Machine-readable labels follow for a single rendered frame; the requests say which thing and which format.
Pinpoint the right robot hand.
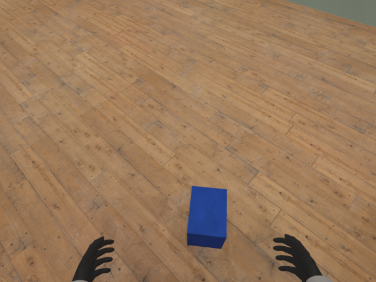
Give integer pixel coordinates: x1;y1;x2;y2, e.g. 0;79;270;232
273;234;322;282

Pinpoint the left robot hand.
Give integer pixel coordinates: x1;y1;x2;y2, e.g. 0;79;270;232
72;236;115;282

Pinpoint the carton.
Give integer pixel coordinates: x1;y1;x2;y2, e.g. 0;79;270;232
187;186;227;249

